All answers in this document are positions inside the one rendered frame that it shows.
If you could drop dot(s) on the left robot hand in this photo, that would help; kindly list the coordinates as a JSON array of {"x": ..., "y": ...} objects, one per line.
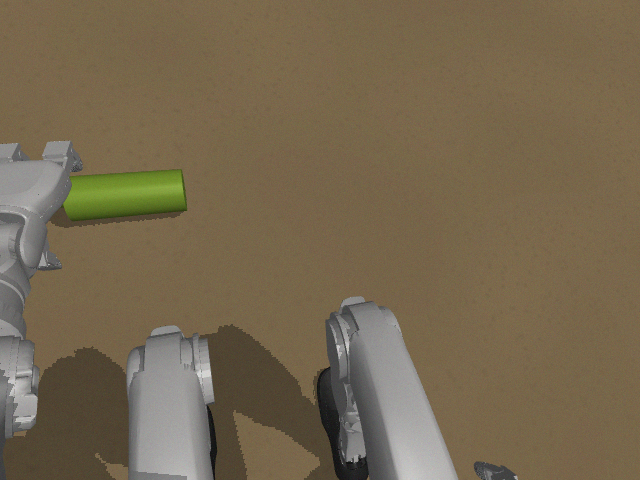
[{"x": 39, "y": 186}]

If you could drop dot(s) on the left robot arm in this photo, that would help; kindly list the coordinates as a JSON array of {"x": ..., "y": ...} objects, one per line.
[{"x": 22, "y": 239}]

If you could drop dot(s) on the bottle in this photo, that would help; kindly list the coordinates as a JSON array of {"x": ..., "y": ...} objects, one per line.
[{"x": 125, "y": 194}]

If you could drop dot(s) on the right robot foot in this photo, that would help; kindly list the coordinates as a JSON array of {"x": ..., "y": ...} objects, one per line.
[{"x": 330, "y": 421}]

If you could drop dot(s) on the right robot hand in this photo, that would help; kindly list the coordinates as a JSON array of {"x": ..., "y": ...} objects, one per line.
[{"x": 488, "y": 471}]

